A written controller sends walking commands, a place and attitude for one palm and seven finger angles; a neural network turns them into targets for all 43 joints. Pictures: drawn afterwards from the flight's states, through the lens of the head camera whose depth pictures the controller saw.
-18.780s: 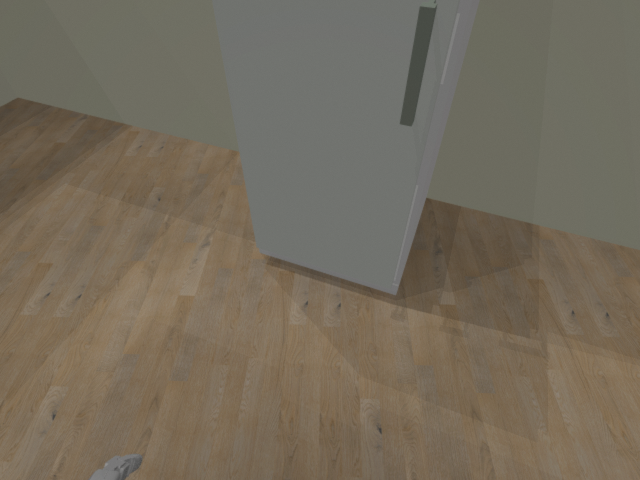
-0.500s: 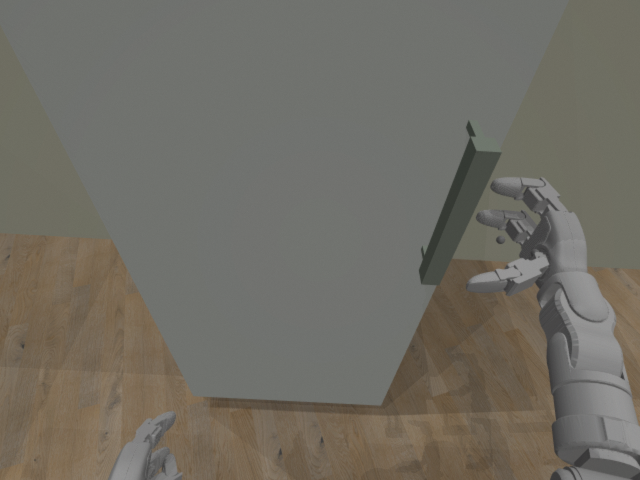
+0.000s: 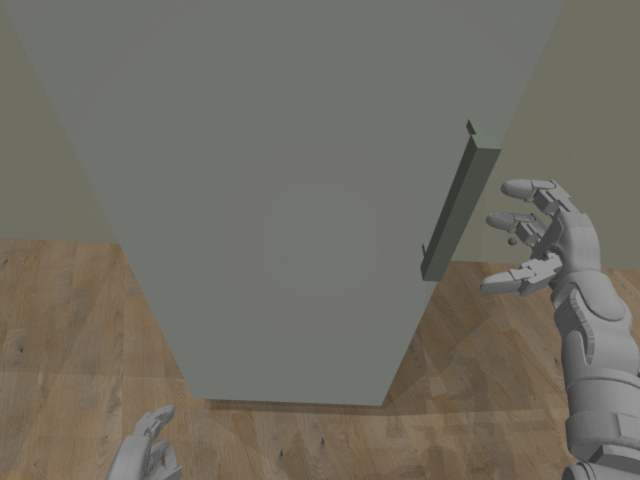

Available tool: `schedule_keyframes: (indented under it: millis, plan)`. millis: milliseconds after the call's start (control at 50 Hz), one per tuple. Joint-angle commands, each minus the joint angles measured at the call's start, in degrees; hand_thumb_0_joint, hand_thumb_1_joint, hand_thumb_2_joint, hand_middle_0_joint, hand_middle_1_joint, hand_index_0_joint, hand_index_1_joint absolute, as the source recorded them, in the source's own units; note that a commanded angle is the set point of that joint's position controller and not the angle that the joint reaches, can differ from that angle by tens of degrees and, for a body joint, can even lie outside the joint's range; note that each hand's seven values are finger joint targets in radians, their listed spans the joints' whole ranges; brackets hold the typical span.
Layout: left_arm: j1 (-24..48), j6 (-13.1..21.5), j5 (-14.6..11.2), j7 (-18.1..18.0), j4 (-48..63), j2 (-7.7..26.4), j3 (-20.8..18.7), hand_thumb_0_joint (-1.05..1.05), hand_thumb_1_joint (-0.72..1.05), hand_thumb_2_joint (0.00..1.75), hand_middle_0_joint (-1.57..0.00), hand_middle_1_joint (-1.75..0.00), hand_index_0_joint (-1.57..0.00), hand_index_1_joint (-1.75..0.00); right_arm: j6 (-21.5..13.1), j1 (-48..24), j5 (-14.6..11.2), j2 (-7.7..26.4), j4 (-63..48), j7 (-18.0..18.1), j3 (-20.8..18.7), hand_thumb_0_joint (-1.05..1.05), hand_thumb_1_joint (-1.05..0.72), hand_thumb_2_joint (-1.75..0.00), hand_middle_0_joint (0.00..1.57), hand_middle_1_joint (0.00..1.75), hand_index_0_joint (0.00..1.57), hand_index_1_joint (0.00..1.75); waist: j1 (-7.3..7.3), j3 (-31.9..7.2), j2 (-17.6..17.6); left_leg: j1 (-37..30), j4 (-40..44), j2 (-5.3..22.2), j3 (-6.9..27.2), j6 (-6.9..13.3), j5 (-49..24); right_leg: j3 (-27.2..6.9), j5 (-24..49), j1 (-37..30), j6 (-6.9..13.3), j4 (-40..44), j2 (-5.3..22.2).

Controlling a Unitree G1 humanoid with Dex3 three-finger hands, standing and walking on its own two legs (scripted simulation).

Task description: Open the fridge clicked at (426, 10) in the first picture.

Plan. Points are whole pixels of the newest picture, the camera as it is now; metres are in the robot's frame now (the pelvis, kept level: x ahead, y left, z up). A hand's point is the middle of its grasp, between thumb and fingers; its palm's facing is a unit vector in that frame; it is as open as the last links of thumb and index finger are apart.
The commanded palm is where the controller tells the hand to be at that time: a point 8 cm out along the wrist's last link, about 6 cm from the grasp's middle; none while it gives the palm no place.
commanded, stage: move the hooked fingers beside the handle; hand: right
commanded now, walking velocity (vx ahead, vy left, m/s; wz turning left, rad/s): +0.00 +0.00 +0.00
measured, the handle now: (449, 207) +0.44 -0.14 +0.13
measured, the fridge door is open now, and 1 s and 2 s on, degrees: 0 0 0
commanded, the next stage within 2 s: none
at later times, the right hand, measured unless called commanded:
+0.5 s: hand (515, 245) +0.38 -0.21 +0.13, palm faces +0.00 +1.00 -0.03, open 14.0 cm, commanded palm +0.36 -0.25 +0.14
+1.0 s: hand (522, 230) +0.39 -0.21 +0.15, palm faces +0.00 +1.00 -0.02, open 14.0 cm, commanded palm +0.36 -0.25 +0.14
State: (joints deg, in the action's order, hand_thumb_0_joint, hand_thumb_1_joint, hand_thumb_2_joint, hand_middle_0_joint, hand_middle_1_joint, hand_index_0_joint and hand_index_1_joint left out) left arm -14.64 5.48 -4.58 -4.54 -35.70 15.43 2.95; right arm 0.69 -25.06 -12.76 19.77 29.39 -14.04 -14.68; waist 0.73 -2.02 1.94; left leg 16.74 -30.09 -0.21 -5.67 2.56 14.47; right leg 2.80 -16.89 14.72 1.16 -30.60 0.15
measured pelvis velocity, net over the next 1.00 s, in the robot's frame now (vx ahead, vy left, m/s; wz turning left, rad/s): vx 0.02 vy -0.02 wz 0.00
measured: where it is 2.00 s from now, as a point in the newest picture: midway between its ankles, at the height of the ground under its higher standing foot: outside the picture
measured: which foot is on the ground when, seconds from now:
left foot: down 0.00-1.00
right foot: down 0.00-1.00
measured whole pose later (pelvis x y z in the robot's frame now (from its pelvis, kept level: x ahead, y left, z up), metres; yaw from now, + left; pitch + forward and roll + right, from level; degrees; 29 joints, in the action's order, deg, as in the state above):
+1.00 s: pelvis +0.02 -0.02 +0.00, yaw +0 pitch +2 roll +1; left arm -15.9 5.5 -4.2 -3.8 -35.9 14.5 2.9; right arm 0.8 -24.2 -12.8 19.4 26.0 -14.3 -14.9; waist 0.5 -3.0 1.6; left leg 16.4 -29.6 0.3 -5.1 1.3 15.3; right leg 3.1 -18.4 14.7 2.2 -30.8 -0.5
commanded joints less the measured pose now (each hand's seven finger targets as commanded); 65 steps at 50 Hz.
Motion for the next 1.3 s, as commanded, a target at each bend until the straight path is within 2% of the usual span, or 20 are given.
schedule_keyframes:
  millis: [0,100,160,200,240,300,420,460,500,580,620,700,780,840,900,940,1020,1140,1200,1280]
  plan:
    - [3.9,2.6,-0.1,-0.7,8.0,7.5,-2.6,0.0,0.9,0.9,-0.2,-0.3,-0.2,-0.3,-3.9,-24.0,-1.4,12.3,-12.1,-0.4,-3.0,0.0,0.5,-0.3,0.3,1.2,0.3,1.2,0.93,-12.5,-1.8,-5.7,4.2,1.7,5.4,-1.0,-9.8,-3.1,8.1,-1.2,1.4,3.4,0.3]
    - [3.1,3.5,0.2,-0.9,7.4,7.2,-2.4,0.0,0.9,0.9,-0.2,-0.3,-0.2,-0.3,-7.0,-31.2,-0.9,12.8,-15.5,0.6,-2.2,0.0,0.5,-0.3,0.3,1.2,0.3,1.2,1.72,-16.0,0.5,-6.1,3.7,1.4,5.4,-0.9,-10.1,-3.9,9.3,-3.7,1.4,3.2,0.3]
    - [2.8,3.8,0.4,-0.9,6.7,7.2,-2.4,0.0,0.9,0.9,-0.2,-0.3,-0.2,-0.3,-7.2,-28.7,-1.0,14.3,-12.8,0.8,-4.5,0.0,0.5,-0.3,0.3,1.2,0.3,1.2,0.82,-16.7,1.3,-7.4,3.6,1.4,5.5,-0.8,-11.0,-3.9,9.5,-3.2,1.3,3.5,0.0]
    - [2.3,3.4,0.3,-0.6,6.5,7.8,-2.7,0.0,0.9,0.9,-0.2,-0.3,-0.2,-0.3,-5.8,-22.6,-1.0,16.0,-7.8,0.4,-6.7,0.0,0.5,-0.3,0.3,1.2,0.3,1.2,-0.22,-15.4,-2.1,-8.8,3.5,1.7,5.5,-0.9,-12.3,-3.4,10.1,-0.8,1.3,3.5,0.2]
    - [2.3,3.1,0.0,-0.3,6.8,7.7,-2.5,0.0,0.9,0.9,-0.2,-0.3,-0.2,-0.3,-4.4,-21.9,-1.1,12.7,-5.4,-0.4,-4.2,0.0,0.5,-0.3,0.3,1.2,0.3,1.2,0.28,-12.3,-1.9,-6.8,3.5,1.7,4.9,-0.8,-12.1,-3.3,9.4,0.3,1.1,4.0,0.1]
    - [1.8,2.5,0.1,0.1,7.6,8.4,-2.8,0.0,0.9,0.9,-0.2,-0.3,-0.2,-0.3,-3.0,-17.2,-1.1,14.6,-3.2,-1.2,-6.1,0.0,0.5,-0.3,0.3,1.2,0.3,1.2,-0.61,-11.2,-4.1,-7.0,3.1,1.8,4.9,-0.8,-13.3,-2.9,10.4,2.0,1.2,3.6,0.4]
    - [2.0,3.4,0.4,-0.1,9.0,7.3,-3.2,0.0,0.9,0.9,-0.2,-0.3,-0.2,-0.3,-7.6,-27.0,-1.5,15.2,-19.2,-1.1,-5.5,0.0,0.5,-0.3,0.3,1.2,0.3,1.2,0.48,-19.7,2.6,-8.2,2.2,1.1,5.4,-0.6,-16.3,-3.3,15.0,-4.8,1.3,2.3,0.3]
    - [1.6,3.8,0.5,-0.4,8.2,7.1,-3.1,0.0,0.9,0.9,-0.2,-0.3,-0.2,-0.3,-8.4,-27.8,-1.6,15.1,-19.8,-0.6,-5.5,0.0,0.5,-0.3,0.3,1.2,0.3,1.2,0.93,-20.3,2.1,-8.1,2.2,0.9,5.0,-0.7,-16.6,-3.8,15.7,-6.0,1.2,2.4,0.4]
    - [1.3,3.8,0.4,-0.6,7.3,7.5,-3.1,0.0,0.9,0.9,-0.2,-0.3,-0.2,-0.3,-7.7,-25.7,-1.7,15.0,-17.1,-0.5,-5.4,0.0,0.5,-0.3,0.3,1.2,0.3,1.2,1.18,-17.6,0.0,-7.3,2.8,0.9,4.9,-0.9,-15.9,-3.6,14.8,-5.2,1.3,2.6,0.7]
    - [1.7,3.8,-0.1,-0.6,6.4,7.5,-2.7,0.0,0.9,0.9,-0.2,-0.3,-0.2,-0.3,-3.7,-23.2,-1.2,8.8,-9.9,-0.9,-0.4,0.0,0.5,-0.3,0.3,1.2,0.3,1.2,1.5,-10.3,2.1,-2.0,3.4,0.9,3.5,-0.4,-11.5,-4.6,11.9,-3.8,0.7,3.9,0.7]
    - [1.4,3.2,-0.1,-0.4,6.4,8.0,-2.8,0.0,0.9,0.9,-0.2,-0.3,-0.2,-0.3,-1.5,-20.7,-1.2,9.2,-5.9,-1.0,-1.2,0.0,0.5,-0.3,0.3,1.2,0.3,1.2,1.16,-9.1,-1.4,-1.9,3.4,1.0,3.4,-0.4,-11.3,-4.4,11.4,-1.9,0.8,3.8,0.7]
    - [1.5,2.4,0.4,-0.1,7.8,8.2,-3.1,0.0,0.9,0.9,-0.2,-0.3,-0.2,-0.3,-1.9,-21.2,-1.2,12.7,-9.2,-0.2,-4.5,0.0,0.5,-0.3,0.3,1.2,0.3,1.2,0.07,-14.3,-4.3,-5.3,2.2,1.2,3.6,-0.5,-14.2,-4.2,14.0,-1.7,0.9,2.8,0.6]
    - [2.3,3.3,1.0,0.4,9.3,6.4,-2.9,0.0,0.9,0.9,-0.2,-0.3,-0.2,-0.3,-7.0,-25.2,-0.6,13.5,-22.6,1.6,-5.1,0.0,0.5,-0.3,0.3,1.2,0.3,1.2,-0.59,-23.4,4.2,-8.4,0.5,1.1,4.2,-0.3,-21.0,-4.3,23.7,-8.7,0.0,1.6,0.7]
    - [1.7,3.5,0.9,0.4,8.0,6.6,-3.0,0.0,0.9,0.9,-0.2,-0.3,-0.2,-0.3,-7.3,-23.0,-0.7,12.5,-20.3,1.5,-4.5,0.0,0.5,-0.3,0.3,1.2,0.3,1.2,0.21,-19.8,1.4,-7.4,1.1,0.7,3.8,-0.6,-21.4,-4.3,24.8,-8.3,-0.1,1.9,1.3]
    - [1.9,2.9,0.3,0.1,7.3,7.4,-3.0,0.0,0.9,0.9,-0.2,-0.3,-0.2,-0.3,-4.0,-19.4,-0.8,10.8,-13.5,0.3,-3.2,0.0,0.5,-0.3,0.3,1.2,0.3,1.2,0.49,-13.6,-1.4,-6.1,2.3,0.9,3.4,-0.4,-18.1,-3.9,18.9,-4.6,0.4,3.0,1.2]
    - [2.4,2.5,0.0,0.1,7.7,7.3,-2.9,0.0,0.9,0.9,-0.2,-0.3,-0.2,-0.3,-1.3,-16.8,-1.1,8.6,-11.7,-0.7,-1.8,0.0,0.5,-0.3,0.3,1.2,0.3,1.2,0.29,-10.9,0.0,-4.6,2.6,1.0,3.1,-0.4,-16.9,-3.8,17.5,-3.4,0.3,3.5,0.9]
    - [2.8,1.9,-0.1,0.2,8.8,7.5,-3.0,0.0,0.9,0.9,-0.2,-0.3,-0.2,-0.3,0.5,-16.3,-1.6,8.2,-14.2,-1.3,-1.3,0.0,0.5,-0.3,0.3,1.2,0.3,1.2,0.36,-12.2,-1.7,-4.5,2.4,1.1,3.0,-0.4,-16.4,-4.1,17.1,-3.2,0.5,3.1,0.8]
    - [3.1,2.9,0.7,-0.6,8.4,6.6,-2.7,0.0,0.9,0.9,-0.2,-0.3,-0.2,-0.3,-5.3,-28.1,-1.1,12.2,-25.0,1.7,-3.0,0.0,0.5,-0.3,0.3,1.2,0.3,1.2,1.29,-19.6,1.9,-5.8,2.1,0.7,3.9,-0.5,-15.4,-5.1,17.9,-8.5,0.3,2.5,0.7]
    - [2.7,3.1,0.8,-0.8,6.6,6.8,-2.5,0.0,0.9,0.9,-0.2,-0.3,-0.2,-0.3,-5.9,-28.9,-0.3,13.1,-20.3,2.6,-3.3,0.0,0.5,-0.3,0.3,1.2,0.3,1.2,1.56,-16.5,1.9,-4.4,2.8,0.7,3.7,-0.4,-13.2,-5.3,16.0,-7.7,0.3,3.0,1.0]
    - [2.5,2.8,0.4,-0.7,5.8,7.2,-2.2,0.0,0.9,0.9,-0.2,-0.3,-0.2,-0.3,-2.1,-23.2,-0.4,8.8,-7.6,1.4,-1.0,0.0,0.5,-0.3,0.3,1.2,0.3,1.2,1.2,-10.5,0.6,-2.4,3.3,0.9,3.2,-0.2,-10.7,-5.1,11.9,-3.6,0.2,4.1,0.7]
